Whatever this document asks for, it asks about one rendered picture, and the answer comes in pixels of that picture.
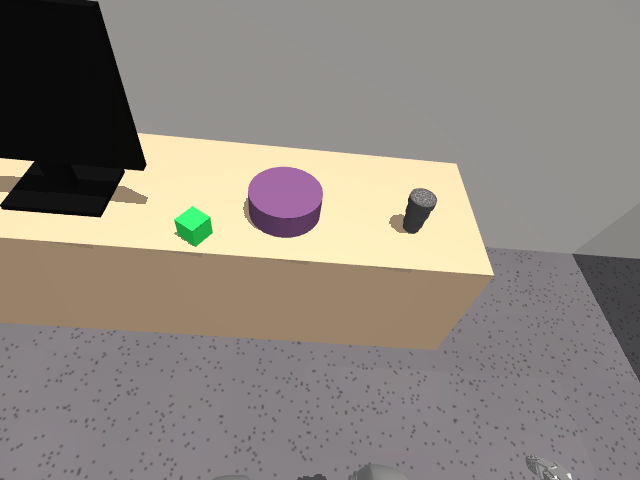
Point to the right robot hand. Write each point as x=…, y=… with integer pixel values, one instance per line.
x=547, y=470

